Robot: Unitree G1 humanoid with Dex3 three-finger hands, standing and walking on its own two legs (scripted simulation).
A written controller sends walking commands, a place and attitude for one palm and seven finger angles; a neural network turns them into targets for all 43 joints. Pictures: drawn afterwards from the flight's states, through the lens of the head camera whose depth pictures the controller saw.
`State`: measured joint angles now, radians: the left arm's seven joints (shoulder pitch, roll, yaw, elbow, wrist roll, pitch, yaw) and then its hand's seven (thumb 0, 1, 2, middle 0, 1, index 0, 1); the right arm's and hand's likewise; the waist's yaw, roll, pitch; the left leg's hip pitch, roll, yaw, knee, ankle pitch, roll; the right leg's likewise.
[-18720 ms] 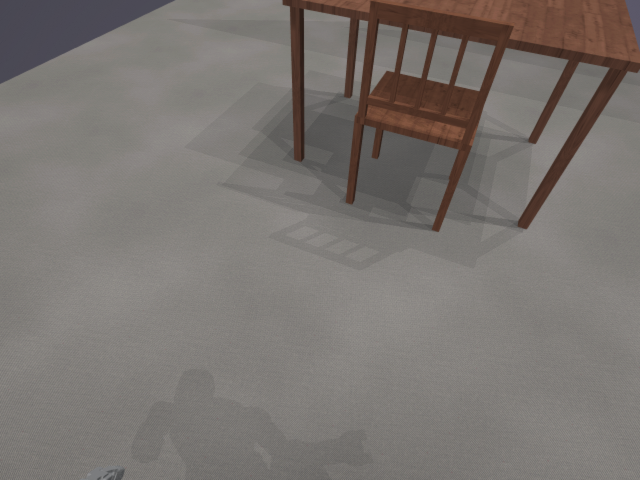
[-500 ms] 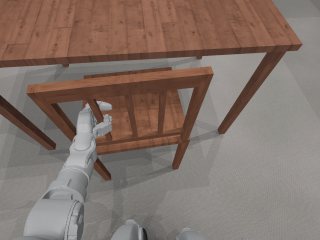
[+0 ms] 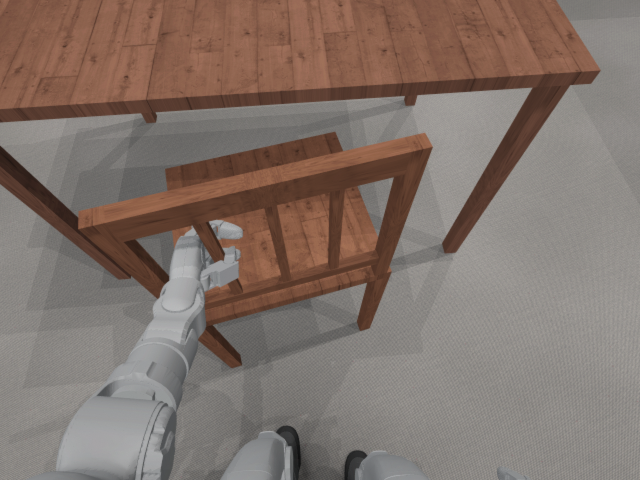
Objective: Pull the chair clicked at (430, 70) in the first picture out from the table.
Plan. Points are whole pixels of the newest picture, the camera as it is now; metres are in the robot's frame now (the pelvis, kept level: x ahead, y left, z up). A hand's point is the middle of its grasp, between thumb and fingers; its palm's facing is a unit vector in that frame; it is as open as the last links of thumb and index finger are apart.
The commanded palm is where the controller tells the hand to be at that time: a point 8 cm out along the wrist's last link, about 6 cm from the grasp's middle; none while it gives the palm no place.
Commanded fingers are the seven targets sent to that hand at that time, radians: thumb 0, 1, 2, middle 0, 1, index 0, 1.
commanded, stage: step backward, pulling the chair out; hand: left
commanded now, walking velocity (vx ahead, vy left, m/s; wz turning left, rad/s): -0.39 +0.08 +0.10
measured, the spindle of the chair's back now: (279, 245) +0.44 +0.06 -0.09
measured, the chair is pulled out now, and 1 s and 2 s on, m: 0.10 0.15 0.31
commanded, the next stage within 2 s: none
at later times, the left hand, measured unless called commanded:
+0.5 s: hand (230, 300) +0.34 +0.13 -0.06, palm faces -0.02 -0.99 -0.16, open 5.0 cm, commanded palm +0.35 +0.18 -0.05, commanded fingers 0.00 0.90 0.90 -0.50 -1.45 -0.50 -1.45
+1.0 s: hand (227, 302) +0.34 +0.13 -0.06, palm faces -0.06 -0.99 -0.15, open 5.1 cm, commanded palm +0.34 +0.18 -0.06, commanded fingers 0.00 0.90 0.90 -0.50 -1.45 -0.50 -1.45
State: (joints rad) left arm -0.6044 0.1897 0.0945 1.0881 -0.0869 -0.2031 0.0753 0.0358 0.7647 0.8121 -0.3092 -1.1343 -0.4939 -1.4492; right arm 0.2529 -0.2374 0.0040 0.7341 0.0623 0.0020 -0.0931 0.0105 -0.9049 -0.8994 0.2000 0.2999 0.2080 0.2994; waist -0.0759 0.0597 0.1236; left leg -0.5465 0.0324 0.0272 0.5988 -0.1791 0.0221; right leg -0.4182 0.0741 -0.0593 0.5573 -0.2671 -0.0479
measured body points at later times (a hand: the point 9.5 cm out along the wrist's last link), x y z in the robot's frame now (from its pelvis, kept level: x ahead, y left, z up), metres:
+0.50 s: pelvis -0.03 +0.01 -0.01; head +0.05 +0.01 +0.44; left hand +0.34 +0.18 -0.05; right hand +0.06 -0.25 -0.13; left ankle +0.07 +0.10 -0.73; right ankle +0.00 -0.09 -0.73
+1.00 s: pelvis -0.05 +0.02 +0.00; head +0.05 +0.03 +0.44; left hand +0.34 +0.18 -0.05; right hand +0.05 -0.24 -0.12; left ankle +0.07 +0.10 -0.73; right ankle -0.05 -0.14 -0.70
